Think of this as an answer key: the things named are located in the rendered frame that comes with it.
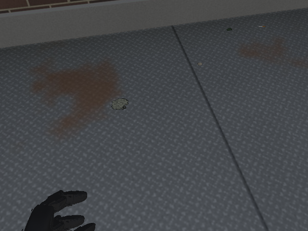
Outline robot left hand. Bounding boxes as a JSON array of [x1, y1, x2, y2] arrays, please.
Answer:
[[21, 190, 96, 231]]

